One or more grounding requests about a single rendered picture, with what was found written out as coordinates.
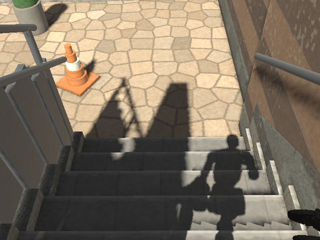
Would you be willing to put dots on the right robot hand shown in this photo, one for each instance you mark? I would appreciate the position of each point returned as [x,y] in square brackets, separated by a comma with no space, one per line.
[307,217]

